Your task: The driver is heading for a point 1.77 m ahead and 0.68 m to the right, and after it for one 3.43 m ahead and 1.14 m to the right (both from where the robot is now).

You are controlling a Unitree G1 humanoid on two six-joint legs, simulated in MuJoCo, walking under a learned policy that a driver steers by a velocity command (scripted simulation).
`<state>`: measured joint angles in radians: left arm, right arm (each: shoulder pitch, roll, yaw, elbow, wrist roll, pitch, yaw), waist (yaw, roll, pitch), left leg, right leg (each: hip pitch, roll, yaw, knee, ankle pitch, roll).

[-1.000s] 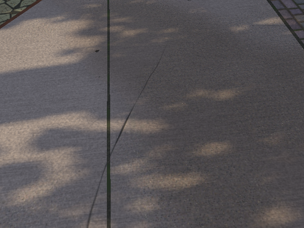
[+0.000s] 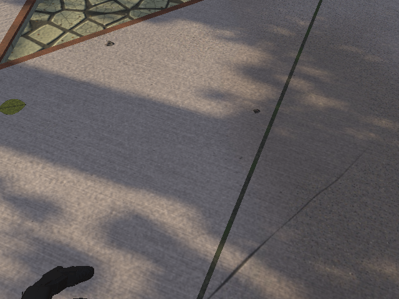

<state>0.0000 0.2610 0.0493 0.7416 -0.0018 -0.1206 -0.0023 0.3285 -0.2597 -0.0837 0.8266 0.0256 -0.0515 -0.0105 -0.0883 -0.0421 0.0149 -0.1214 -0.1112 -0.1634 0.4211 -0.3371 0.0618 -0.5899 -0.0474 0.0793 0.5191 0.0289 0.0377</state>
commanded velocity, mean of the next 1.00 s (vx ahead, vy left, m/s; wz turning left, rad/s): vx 0.10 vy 0.00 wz -0.36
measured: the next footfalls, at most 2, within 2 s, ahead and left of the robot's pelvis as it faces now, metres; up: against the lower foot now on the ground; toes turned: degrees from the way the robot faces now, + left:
right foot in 0.06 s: +0.22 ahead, -0.14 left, +0.00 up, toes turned +2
left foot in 0.50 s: +0.23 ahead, +0.08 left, +0.00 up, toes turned -14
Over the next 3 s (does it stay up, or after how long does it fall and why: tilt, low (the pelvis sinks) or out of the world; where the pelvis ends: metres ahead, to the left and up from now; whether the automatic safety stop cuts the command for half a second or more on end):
stays up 0.22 -0.12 0.00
